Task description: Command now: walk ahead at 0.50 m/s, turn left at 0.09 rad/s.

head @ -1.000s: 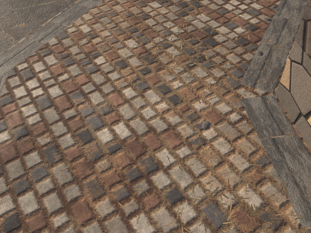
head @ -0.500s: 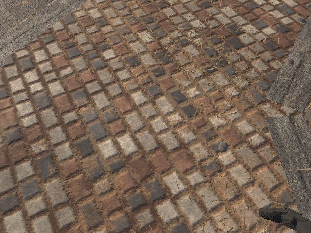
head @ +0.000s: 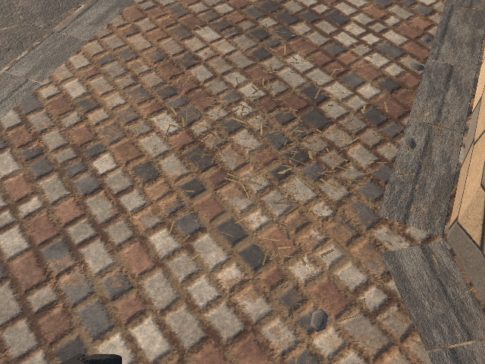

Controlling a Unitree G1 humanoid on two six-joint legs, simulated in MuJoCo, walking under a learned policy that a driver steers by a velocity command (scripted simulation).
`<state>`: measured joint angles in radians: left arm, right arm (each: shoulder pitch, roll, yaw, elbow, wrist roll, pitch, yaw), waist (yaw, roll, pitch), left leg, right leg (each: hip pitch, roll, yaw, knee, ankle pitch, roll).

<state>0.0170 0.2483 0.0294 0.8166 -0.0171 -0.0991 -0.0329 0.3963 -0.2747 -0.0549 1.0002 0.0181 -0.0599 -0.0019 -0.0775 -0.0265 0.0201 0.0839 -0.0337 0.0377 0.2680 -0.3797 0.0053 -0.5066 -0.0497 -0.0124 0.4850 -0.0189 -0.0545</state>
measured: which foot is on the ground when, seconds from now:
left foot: down 0.00-0.02, up 0.04-0.54, down 0.56-1.00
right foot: up 0.00-0.00, down 0.02-0.58, up 0.60-1.00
